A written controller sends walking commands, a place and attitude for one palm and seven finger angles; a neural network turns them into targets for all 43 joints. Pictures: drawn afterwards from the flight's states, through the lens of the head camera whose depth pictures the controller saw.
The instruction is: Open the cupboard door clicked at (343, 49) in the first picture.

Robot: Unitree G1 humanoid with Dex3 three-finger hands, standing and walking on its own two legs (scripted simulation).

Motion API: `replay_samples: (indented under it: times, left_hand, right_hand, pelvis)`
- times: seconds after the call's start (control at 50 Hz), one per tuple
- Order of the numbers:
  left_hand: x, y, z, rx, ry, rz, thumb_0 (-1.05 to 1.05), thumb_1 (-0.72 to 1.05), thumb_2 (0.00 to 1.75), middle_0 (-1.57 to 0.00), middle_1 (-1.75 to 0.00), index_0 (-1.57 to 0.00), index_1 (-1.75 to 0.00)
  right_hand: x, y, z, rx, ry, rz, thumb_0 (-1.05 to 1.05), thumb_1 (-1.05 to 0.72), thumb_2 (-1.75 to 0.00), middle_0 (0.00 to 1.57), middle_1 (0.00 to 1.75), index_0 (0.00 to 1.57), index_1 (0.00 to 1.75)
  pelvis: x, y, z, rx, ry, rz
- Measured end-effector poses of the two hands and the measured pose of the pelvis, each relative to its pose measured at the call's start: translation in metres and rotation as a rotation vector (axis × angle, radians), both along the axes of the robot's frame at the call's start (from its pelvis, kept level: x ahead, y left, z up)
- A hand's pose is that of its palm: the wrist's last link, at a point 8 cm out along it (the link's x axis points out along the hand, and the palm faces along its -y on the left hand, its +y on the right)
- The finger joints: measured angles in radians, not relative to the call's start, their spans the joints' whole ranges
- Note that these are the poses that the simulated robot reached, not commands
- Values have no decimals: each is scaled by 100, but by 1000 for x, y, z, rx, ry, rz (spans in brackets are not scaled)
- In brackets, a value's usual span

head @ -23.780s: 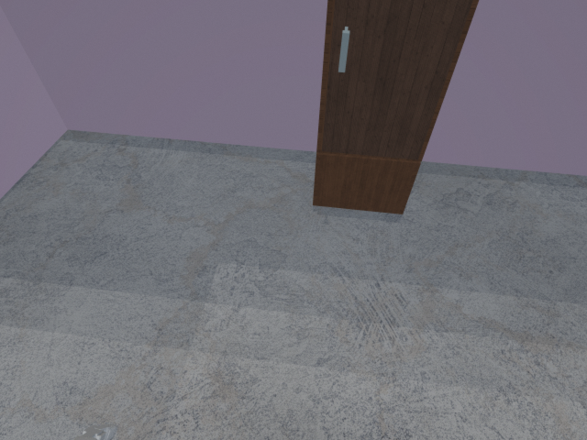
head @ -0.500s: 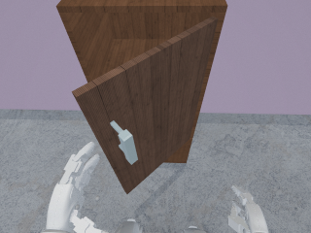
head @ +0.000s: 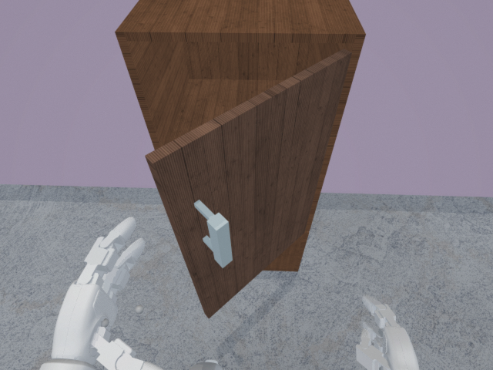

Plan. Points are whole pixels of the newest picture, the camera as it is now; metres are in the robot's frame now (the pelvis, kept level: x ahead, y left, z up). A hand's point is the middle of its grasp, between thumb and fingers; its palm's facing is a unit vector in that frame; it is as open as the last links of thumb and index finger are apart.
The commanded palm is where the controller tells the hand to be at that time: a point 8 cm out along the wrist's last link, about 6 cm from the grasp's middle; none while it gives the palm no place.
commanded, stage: draw the hand back to the body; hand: left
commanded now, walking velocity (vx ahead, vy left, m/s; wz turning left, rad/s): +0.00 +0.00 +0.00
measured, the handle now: (212, 234) +0.32 +0.08 +0.06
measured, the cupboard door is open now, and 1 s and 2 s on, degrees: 45 45 45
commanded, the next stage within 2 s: step back with the hand held close in 1.26 s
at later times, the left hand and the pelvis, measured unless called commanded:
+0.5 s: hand (63, 276) +0.20 +0.23 +0.15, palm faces +0.30 -0.88 -0.37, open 13.7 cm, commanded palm +0.15 +0.27 +0.18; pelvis +0.02 +0.01 +0.05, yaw +0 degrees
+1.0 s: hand out of the picture +0.22 +0.27 +0.22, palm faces +0.47 -0.79 -0.39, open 8.0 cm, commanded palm +0.17 +0.30 +0.23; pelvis +0.03 +0.01 +0.07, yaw -1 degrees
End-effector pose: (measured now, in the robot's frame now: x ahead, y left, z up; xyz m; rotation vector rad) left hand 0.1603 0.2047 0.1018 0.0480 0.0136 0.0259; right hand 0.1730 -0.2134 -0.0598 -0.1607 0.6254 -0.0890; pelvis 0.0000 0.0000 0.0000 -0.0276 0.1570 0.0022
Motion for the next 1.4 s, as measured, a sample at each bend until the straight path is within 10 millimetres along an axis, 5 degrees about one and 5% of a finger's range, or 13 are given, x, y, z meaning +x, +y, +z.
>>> replay_samples:
  times: [0.2, 0.3, 0.58, 0.94, 1.4]
  left_hand:
    - [-1, 23, 24, 23, -12, 18, -2, -47, 31, -15, -30, -15, -30]
    - [-1, 42, 41, 228, 48, 154, -2, -37, 35, -16, -30, -15, -30]
    - [6, 74, 83, 347, 25, 331, -1, 7, 54, -18, -30, -17, -30]
    - [19, 102, 137, 419, -141, 441, 0, 69, 81, -20, -30, -20, -30]
    - [8, 88, 134, 401, -132, 421, 1, 88, 90, -21, -30, -21, -30]
  right_hand:
    - [7, 0, 17, -15, -36, 6, 1, -90, -90, 20, 30, 21, 30]
    - [11, 1, 26, -44, -23, -1, 1, -90, -90, 20, 30, 21, 30]
    - [25, 14, 45, -53, 4, 41, 1, -90, -90, 20, 30, 21, 30]
    - [38, 7, 51, -54, 35, 50, 1, -90, -90, 21, 30, 21, 30]
    - [15, -10, 47, -48, 56, 9, 1, -90, -90, 20, 30, 21, 30]
  pelvis:
    - [6, 2, 12, -5, -41, 4]
    - [10, 3, 25, -1, -79, 0]
    - [23, 10, 55, 16, -179, -7]
    - [30, 7, 66, 20, -226, -21]
    - [17, -3, 68, 19, -249, -28]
